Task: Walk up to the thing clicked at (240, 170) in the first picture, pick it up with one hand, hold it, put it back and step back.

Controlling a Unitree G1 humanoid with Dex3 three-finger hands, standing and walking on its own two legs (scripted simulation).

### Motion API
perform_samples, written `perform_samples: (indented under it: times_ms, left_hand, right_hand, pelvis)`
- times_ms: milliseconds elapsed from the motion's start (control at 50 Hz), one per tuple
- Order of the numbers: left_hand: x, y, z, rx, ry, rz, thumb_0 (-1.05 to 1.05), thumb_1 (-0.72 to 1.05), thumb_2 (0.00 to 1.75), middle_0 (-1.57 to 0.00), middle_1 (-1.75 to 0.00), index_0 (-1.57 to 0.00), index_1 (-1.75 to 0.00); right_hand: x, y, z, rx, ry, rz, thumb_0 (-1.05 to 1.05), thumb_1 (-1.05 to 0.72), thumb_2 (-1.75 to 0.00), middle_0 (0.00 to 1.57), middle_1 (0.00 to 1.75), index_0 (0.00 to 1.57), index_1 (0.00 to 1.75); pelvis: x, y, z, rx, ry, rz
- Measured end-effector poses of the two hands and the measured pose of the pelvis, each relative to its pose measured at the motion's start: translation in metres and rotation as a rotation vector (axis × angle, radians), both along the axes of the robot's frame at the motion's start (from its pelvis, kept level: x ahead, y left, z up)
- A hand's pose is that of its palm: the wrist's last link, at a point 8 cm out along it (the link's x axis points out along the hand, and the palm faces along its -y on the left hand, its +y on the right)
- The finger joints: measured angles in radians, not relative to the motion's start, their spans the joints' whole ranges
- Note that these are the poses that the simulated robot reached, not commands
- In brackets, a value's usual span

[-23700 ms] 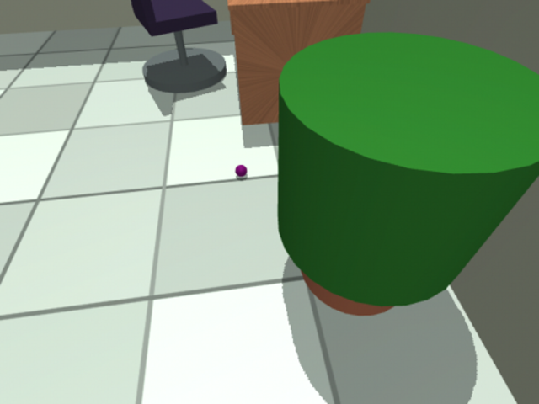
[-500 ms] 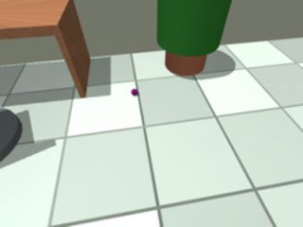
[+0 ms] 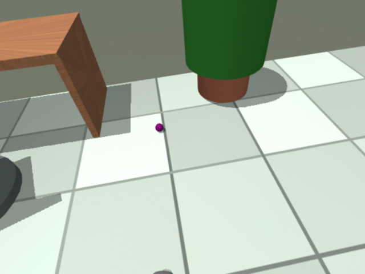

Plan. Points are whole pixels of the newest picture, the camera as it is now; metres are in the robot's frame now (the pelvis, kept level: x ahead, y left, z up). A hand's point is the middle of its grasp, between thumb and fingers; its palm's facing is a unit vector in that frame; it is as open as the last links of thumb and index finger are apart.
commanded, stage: walk up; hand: left
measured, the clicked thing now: (159, 127) +1.33 +0.31 -0.74
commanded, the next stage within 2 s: none
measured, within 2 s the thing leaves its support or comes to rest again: neither
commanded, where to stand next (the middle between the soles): +0.89 +0.08 m, yaw +0 degrees
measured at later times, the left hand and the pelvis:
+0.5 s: hand (95, 214) +0.33 +0.31 -0.14, palm faces -0.09 -0.93 -0.36, open 7.4 cm; pelvis +0.24 +0.04 +0.00, yaw -1 degrees
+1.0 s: hand (101, 175) +0.48 +0.34 -0.16, palm faces -0.01 -0.92 -0.39, open 7.4 cm; pelvis +0.47 +0.06 -0.02, yaw +1 degrees
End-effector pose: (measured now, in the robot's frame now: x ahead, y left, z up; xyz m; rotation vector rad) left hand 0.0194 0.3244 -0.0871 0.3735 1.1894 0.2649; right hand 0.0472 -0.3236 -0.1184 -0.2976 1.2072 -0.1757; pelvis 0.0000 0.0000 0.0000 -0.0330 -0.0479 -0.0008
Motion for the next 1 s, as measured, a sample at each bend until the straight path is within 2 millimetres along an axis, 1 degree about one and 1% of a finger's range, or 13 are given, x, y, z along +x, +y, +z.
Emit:
perform_samples:
  times_ms: [80, 140, 220, 280, 380, 460, 540, 600, 640, 680, 800, 900, 1000]
  left_hand:
    - [0.032, 0.001, -0.01, -0.026, 0.001, 0.01, 0.01, 0.9, 0.9, -0.2, -0.3, -0.21, -0.3]
    - [0.063, 0.009, -0.023, -0.045, 0.001, 0.013, 0.01, 0.89, 0.9, -0.2, -0.3, -0.21, -0.3]
    - [0.109, 0.025, -0.046, -0.063, 0.016, 0.009, 0.01, 0.89, 0.9, -0.2, -0.3, -0.21, -0.3]
    - [0.15, 0.03, -0.05, -0.076, 0.028, -0.004, 0.01, 0.9, 0.9, -0.2, -0.3, -0.21, -0.3]
    - [0.227, 0.031, -0.034, -0.089, -0.044, -0.064, 0.01, 0.9, 0.9, -0.2, -0.3, -0.21, -0.3]
    - [0.28, 0.03, -0.021, -0.081, -0.066, -0.112, 0.01, 0.9, 0.9, -0.2, -0.3, -0.21, -0.3]
    - [0.328, 0.026, -0.012, -0.049, -0.071, -0.135, 0.01, 0.9, 0.9, -0.2, -0.3, -0.21, -0.3]
    - [0.361, 0.022, -0.013, -0.007, -0.094, -0.131, 0.01, 0.9, 0.9, -0.2, -0.3, -0.21, -0.3]
    - [0.376, 0.019, -0.013, 0.015, -0.122, -0.108, 0.01, 0.9, 0.9, -0.2, -0.3, -0.21, -0.3]
    - [0.384, 0.015, -0.009, 0.016, -0.131, -0.085, 0.01, 0.9, 0.9, -0.2, -0.3, -0.21, -0.3]
    - [0.395, 0.013, 0.002, 0.002, -0.056, -0.043, 0.01, 0.9, 0.9, -0.2, -0.3, -0.21, -0.3]
    - [0.415, 0.03, -0.006, -0.013, -0.01, -0.019, 0.01, 0.89, 0.9, -0.2, -0.3, -0.21, -0.3]
    - [0.453, 0.059, -0.033, -0.032, 0.02, -0.007, 0.01, 0.89, 0.9, -0.2, -0.3, -0.21, -0.3]
  right_hand:
    - [0.045, 0.009, 0.005, -0.002, 0.01, 0.042, 0.01, -0.91, -0.9, 0.2, 0.3, 0.2, 0.3]
    - [0.087, 0.019, 0.006, -0.016, 0.004, 0.071, 0.01, -0.9, -0.9, 0.2, 0.3, 0.2, 0.3]
    - [0.153, 0.036, 0.004, -0.05, -0.052, 0.091, 0.01, -0.9, -0.9, 0.21, 0.3, 0.2, 0.3]
    - [0.189, 0.048, 0.011, -0.054, -0.137, 0.075, 0.01, -0.9, -0.9, 0.21, 0.3, 0.2, 0.3]
    - [0.22, 0.057, 0.026, -0.053, -0.155, 0.045, 0.0, -0.9, -0.9, 0.21, 0.3, 0.2, 0.3]
    - [0.24, 0.052, 0.025, -0.049, -0.133, 0.037, 0.0, -0.9, -0.9, 0.21, 0.3, 0.21, 0.3]
    - [0.26, 0.037, 0.013, -0.034, -0.098, 0.015, 0.01, -0.9, -0.9, 0.21, 0.3, 0.21, 0.3]
    - [0.283, 0.021, -0.008, -0.027, -0.068, 0.002, 0.01, -0.9, -0.9, 0.21, 0.3, 0.21, 0.3]
    - [0.303, 0.015, -0.019, -0.027, -0.042, 0.004, 0.01, -0.9, -0.9, 0.21, 0.3, 0.2, 0.3]
    - [0.327, 0.016, -0.021, -0.02, -0.025, 0.018, 0.01, -0.9, -0.9, 0.21, 0.3, 0.2, 0.3]
    - [0.405, 0.029, -0.007, 0.012, -0.075, 0.063, 0.01, -0.91, -0.9, 0.2, 0.3, 0.2, 0.3]
    - [0.461, 0.044, 0.005, 0.002, -0.073, 0.107, 0.01, -0.91, -0.9, 0.2, 0.3, 0.2, 0.3]
    - [0.52, 0.062, 0.009, -0.05, -0.112, 0.12, 0.01, -0.9, -0.9, 0.21, 0.3, 0.2, 0.3]
  pelvis:
    - [0.036, 0.004, -0.002, -0.006, 0.007, 0.015]
    - [0.068, 0.011, -0.009, -0.013, 0.009, 0.03]
    - [0.114, 0.029, -0.023, 0.016, 0.008, 0.034]
    - [0.14, 0.039, -0.022, 0.019, 0.005, 0.029]
    - [0.186, 0.042, -0.008, 0.033, 0.006, 0.006]
    - [0.223, 0.04, -0.004, 0.043, 0.011, -0.009]
    - [0.263, 0.031, -0.008, 0.048, 0.013, -0.013]
    - [0.299, 0.019, -0.022, 0.049, 0.01, -0.011]
    - [0.317, 0.014, -0.027, 0.027, 0.003, -0.003]
    - [0.333, 0.012, -0.024, 0.03, 0.0, -0.001]
    - [0.381, 0.019, -0.007, 0.021, 0.011, 0.003]
    - [0.423, 0.031, -0.006, 0.008, 0.021, 0.013]
    - [0.473, 0.056, -0.021, 0.01, 0.015, 0.021]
